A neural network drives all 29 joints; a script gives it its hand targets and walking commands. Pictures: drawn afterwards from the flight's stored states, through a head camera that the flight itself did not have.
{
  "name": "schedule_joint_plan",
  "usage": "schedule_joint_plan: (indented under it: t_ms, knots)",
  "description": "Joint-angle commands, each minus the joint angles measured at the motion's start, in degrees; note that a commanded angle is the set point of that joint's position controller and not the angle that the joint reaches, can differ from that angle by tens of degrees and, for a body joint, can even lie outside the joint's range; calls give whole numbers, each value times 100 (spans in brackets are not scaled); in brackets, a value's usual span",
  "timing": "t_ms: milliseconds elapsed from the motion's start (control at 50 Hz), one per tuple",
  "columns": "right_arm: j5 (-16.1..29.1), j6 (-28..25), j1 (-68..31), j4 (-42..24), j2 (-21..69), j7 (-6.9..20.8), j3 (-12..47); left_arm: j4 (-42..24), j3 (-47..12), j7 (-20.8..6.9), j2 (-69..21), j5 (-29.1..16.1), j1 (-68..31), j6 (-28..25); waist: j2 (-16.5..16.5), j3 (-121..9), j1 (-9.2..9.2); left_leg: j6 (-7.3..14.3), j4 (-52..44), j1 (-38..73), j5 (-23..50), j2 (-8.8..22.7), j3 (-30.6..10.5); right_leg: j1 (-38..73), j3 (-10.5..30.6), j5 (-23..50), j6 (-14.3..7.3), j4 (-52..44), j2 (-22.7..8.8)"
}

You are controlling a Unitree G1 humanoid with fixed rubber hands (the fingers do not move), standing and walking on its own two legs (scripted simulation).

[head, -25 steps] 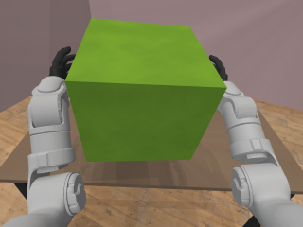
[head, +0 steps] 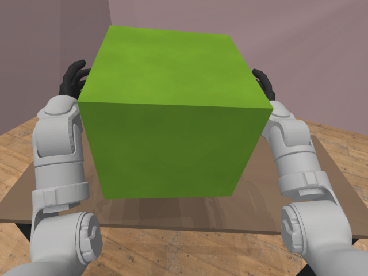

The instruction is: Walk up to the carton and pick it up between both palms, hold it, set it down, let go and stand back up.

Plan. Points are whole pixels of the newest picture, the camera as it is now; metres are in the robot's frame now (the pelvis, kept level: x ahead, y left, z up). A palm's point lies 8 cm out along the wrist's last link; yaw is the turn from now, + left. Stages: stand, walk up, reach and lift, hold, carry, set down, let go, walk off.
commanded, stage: hold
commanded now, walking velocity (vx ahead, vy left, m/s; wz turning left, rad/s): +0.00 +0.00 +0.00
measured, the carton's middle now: (171, 111) +0.42 +0.01 +0.20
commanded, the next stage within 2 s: none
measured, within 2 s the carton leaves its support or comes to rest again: neither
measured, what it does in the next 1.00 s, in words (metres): stands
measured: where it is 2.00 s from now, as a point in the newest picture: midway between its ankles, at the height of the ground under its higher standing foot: outside the picture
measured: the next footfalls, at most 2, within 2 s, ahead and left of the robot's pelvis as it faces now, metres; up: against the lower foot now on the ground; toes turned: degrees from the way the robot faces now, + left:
none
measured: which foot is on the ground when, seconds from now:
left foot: down 0.00-1.00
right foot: down 0.00-1.00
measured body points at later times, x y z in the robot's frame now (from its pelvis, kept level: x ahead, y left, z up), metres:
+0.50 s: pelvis -0.01 +0.00 +0.00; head -0.08 +0.01 +0.44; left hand +0.37 +0.20 +0.26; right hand +0.38 -0.18 +0.25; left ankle +0.00 +0.13 -0.75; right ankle +0.01 -0.12 -0.75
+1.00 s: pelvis +0.00 +0.00 +0.00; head -0.08 +0.01 +0.44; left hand +0.37 +0.19 +0.27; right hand +0.37 -0.19 +0.25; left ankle +0.00 +0.13 -0.75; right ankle +0.01 -0.12 -0.75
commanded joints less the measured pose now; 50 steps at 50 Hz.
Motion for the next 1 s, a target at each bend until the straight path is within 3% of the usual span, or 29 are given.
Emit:
schedule_joint_plan:
  t_ms: [0,60,100,220,300,320,380,440,480,540,580,600,660,720,760,860,960,980]
  knots:
    - [745,-272,-4076,-1621,2836,786,1583,-563,-2123,-752,-2812,-897,-3230,-218,197,-1263,35,-71,-190,-218,1395,-404,119,873,199,858,-9,73,351]
    - [738,-336,-4353,-1837,2806,842,1616,-572,-2251,-670,-2892,-948,-3311,-224,235,-1566,39,-83,-179,-83,1486,-368,72,845,204,808,-41,65,384]
    - [697,-304,-4121,-1630,2740,844,1492,-546,-2224,-654,-2845,-910,-3322,-190,323,-1420,-32,-113,-190,-87,1384,-350,104,793,228,705,-69,46,359]
    - [814,-363,-4348,-1875,2869,906,1638,-818,-2279,-634,-2805,-973,-3409,-207,244,-1734,98,0,-149,-124,1386,-364,120,935,238,779,-30,101,352]
    - [610,-335,-4156,-1493,2833,938,1465,-554,-2101,-646,-2764,-843,-3385,-198,241,-1423,141,-16,-328,-219,1069,-377,193,792,194,483,-28,42,347]
    - [558,-305,-4131,-1264,2800,950,1430,-356,-2072,-655,-2704,-812,-3375,-166,167,-1124,79,7,-338,-315,909,-351,193,672,206,332,-33,21,324]
    - [569,-370,-4265,-1519,2817,945,1426,-469,-2209,-705,-2821,-947,-3468,-199,335,-1407,-1,-17,-320,-298,939,-337,172,814,236,430,-46,15,326]
    - [517,-331,-4349,-1434,2823,869,1407,-155,-2151,-756,-2791,-973,-3420,-204,182,-1359,8,-8,-260,-427,947,-400,170,807,256,546,-22,14,303]
    - [522,-306,-4308,-1428,2914,845,1402,-240,-2190,-782,-2771,-1004,-3525,-250,149,-1439,-66,26,-311,-394,869,-395,127,896,257,574,-5,21,296]
    - [514,-274,-4220,-1410,3019,818,1489,-270,-2090,-817,-2728,-931,-3466,-279,8,-1395,-3,110,-348,-450,851,-458,151,956,309,759,62,29,248]
    - [670,-296,-4186,-1558,3133,818,1596,-594,-2303,-773,-2783,-1007,-3641,-349,258,-1792,-67,12,-200,-272,1249,-463,144,1037,310,1046,61,111,277]
    - [774,-332,-4345,-1796,3068,799,1640,-696,-2314,-743,-2805,-1064,-3635,-372,257,-1994,0,-6,-152,-141,1450,-427,94,1035,267,1163,40,150,303]
    - [700,-332,-4267,-1778,3048,736,1602,-513,-2300,-747,-2750,-1066,-3525,-352,245,-1843,-31,-33,-158,-181,1282,-466,125,903,244,999,74,125,278]
    - [677,-336,-4235,-1608,2875,804,1446,-454,-2294,-690,-2868,-992,-3486,-271,441,-1480,-21,-69,-252,-276,1115,-365,114,770,199,510,-76,52,359]
    - [701,-350,-4141,-1702,2822,843,1480,-584,-2396,-647,-2973,-1005,-3419,-258,549,-1618,-62,-125,-205,-161,1279,-350,99,782,180,570,-93,55,389]
    - [675,-265,-4165,-1581,2839,844,1610,-500,-2130,-696,-2780,-944,-3310,-212,63,-1414,71,8,-257,-305,1345,-418,147,906,243,823,12,50,352]
    - [671,-281,-4388,-1660,2917,884,1593,-367,-2064,-738,-2745,-867,-3419,-188,83,-1371,97,32,-293,-330,1046,-379,151,854,220,566,4,49,352]
    - [736,-299,-4324,-1762,2997,871,1663,-491,-2078,-739,-2785,-918,-3331,-206,42,-1547,155,45,-239,-261,1226,-393,165,972,298,883,30,83,309]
